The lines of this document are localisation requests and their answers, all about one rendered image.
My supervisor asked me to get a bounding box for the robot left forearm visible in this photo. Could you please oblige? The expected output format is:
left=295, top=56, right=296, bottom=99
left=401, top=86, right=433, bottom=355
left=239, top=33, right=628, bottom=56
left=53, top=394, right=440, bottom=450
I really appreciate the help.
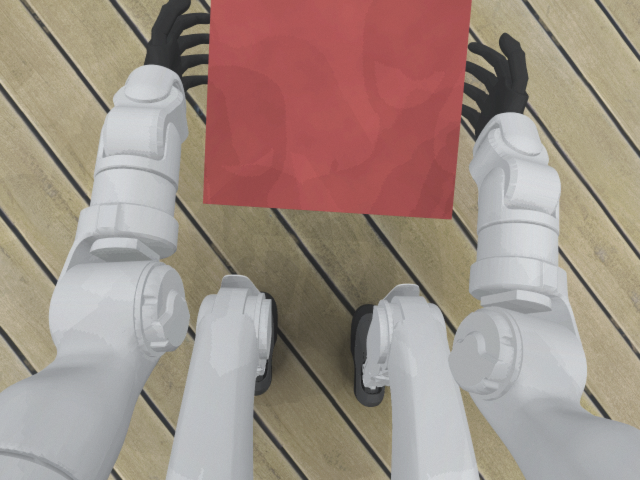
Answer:
left=49, top=65, right=189, bottom=346

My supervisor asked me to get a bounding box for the carton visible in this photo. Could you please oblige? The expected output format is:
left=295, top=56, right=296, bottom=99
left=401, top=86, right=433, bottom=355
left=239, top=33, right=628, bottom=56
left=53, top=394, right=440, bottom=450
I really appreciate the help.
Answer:
left=203, top=0, right=472, bottom=220

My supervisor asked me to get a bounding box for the right robot upper arm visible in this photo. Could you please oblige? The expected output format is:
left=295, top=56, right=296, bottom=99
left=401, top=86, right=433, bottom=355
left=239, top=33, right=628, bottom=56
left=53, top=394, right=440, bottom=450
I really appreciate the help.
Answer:
left=448, top=306, right=640, bottom=480

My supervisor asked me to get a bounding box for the robot right forearm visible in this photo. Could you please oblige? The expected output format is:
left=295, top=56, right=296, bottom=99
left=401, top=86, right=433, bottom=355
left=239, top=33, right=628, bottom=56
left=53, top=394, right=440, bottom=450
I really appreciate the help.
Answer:
left=469, top=112, right=582, bottom=345

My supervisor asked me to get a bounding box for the left robot upper arm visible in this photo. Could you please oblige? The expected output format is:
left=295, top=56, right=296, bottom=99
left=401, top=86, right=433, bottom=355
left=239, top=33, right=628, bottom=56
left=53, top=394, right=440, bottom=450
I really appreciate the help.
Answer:
left=0, top=260, right=190, bottom=480

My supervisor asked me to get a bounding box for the right robot hand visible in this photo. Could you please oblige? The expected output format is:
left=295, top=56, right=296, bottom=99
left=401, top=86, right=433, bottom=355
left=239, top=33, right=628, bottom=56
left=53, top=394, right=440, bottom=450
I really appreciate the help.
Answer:
left=461, top=33, right=529, bottom=140

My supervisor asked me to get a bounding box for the robot left foot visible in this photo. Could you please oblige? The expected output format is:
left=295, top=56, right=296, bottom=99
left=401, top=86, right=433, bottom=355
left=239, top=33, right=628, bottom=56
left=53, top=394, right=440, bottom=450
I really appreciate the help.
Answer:
left=254, top=292, right=278, bottom=396

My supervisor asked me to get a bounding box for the left robot hand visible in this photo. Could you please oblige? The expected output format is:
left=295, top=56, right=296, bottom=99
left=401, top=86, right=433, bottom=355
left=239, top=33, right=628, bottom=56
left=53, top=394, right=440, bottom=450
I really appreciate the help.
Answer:
left=144, top=0, right=210, bottom=92

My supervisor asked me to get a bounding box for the right robot thigh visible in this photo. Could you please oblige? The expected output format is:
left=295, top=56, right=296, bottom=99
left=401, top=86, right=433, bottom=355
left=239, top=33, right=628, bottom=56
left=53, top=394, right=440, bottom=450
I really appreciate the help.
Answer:
left=370, top=296, right=480, bottom=480

